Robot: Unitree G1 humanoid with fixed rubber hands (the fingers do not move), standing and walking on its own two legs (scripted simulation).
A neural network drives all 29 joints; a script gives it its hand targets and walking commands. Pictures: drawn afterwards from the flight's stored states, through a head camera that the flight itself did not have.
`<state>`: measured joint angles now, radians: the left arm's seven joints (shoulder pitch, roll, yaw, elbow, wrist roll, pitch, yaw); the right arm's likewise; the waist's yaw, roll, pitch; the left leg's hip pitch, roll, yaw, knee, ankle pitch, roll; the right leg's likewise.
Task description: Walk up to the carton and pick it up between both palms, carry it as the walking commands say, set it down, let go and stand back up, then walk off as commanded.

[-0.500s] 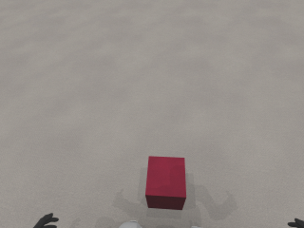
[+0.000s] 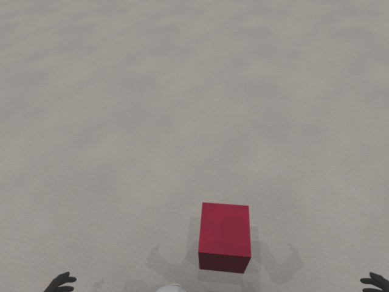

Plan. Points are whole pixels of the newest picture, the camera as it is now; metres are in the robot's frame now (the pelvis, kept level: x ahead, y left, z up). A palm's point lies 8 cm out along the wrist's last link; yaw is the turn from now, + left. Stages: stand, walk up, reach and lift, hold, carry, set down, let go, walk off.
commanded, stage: walk up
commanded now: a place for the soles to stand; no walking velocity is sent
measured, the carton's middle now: (223, 238) +0.45 -0.05 -0.60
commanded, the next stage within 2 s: reach and lift in 0.96 s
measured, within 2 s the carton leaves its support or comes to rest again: neither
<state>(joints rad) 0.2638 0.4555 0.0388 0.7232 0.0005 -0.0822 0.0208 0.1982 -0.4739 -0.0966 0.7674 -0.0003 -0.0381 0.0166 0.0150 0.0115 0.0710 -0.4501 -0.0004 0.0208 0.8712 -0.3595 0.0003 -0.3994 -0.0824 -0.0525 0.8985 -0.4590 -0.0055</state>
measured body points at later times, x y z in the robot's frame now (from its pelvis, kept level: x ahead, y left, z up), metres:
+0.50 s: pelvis +0.00 +0.02 +0.00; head +0.01 +0.02 +0.45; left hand +0.11 +0.35 -0.08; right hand +0.13 -0.32 -0.07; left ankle +0.05 +0.11 -0.69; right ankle +0.02 -0.13 -0.69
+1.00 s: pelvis +0.00 +0.02 +0.01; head +0.01 +0.03 +0.46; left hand +0.12 +0.35 -0.08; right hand +0.13 -0.31 -0.07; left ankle +0.05 +0.11 -0.69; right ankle +0.02 -0.13 -0.69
